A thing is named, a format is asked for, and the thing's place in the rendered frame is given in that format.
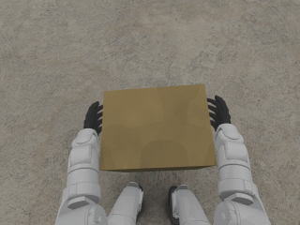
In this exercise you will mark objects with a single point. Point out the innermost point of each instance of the robot left upper arm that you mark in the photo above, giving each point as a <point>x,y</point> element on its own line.
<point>90,214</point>

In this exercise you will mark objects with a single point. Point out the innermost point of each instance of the carton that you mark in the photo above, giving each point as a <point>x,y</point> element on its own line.
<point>156,129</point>

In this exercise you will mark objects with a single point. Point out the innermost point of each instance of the left robot forearm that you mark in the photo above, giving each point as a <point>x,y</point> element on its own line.
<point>82,173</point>

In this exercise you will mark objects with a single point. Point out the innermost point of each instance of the robot right upper arm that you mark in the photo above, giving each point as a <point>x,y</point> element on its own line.
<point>235,213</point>

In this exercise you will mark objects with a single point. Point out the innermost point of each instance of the left robot hand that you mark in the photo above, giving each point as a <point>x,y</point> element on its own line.
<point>92,116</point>

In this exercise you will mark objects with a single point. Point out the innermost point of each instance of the right robot foot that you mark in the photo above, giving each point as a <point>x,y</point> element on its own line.
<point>174,220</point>

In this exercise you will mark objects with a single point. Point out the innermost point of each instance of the right robot thigh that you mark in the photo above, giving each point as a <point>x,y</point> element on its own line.
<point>187,207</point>

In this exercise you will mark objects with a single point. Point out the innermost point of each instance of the right robot forearm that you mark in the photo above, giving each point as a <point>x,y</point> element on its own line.
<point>235,179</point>

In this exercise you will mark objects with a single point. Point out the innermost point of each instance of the right robot hand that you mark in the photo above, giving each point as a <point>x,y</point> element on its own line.
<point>221,112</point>

